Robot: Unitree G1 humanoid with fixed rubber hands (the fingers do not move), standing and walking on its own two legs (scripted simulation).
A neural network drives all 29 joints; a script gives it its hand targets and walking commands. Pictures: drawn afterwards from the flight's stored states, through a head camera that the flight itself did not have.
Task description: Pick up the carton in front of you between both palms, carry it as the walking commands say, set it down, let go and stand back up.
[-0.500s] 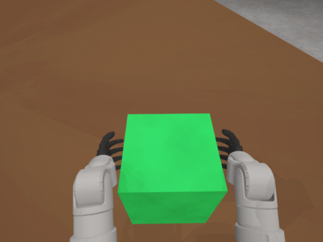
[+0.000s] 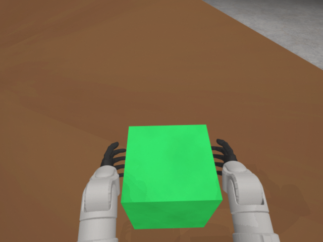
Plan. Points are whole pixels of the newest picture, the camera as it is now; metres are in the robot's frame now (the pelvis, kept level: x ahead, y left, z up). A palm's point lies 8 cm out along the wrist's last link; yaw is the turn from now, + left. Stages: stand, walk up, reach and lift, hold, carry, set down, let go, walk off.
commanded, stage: carry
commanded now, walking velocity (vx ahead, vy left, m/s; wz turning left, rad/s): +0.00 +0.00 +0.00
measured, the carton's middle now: (168, 179) +0.30 +0.00 -0.05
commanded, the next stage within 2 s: hold in 1.20 s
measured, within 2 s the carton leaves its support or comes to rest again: neither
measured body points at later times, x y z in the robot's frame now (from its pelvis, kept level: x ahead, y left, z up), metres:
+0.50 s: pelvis -0.05 +0.00 +0.00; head -0.06 +0.00 +0.45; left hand +0.25 +0.15 +0.04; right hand +0.25 -0.15 +0.03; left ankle +0.04 +0.12 -0.73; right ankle -0.11 -0.09 -0.73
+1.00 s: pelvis -0.06 -0.01 +0.00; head -0.08 -0.01 +0.45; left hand +0.24 +0.14 +0.03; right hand +0.24 -0.16 +0.03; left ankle +0.04 +0.12 -0.73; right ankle -0.11 -0.09 -0.73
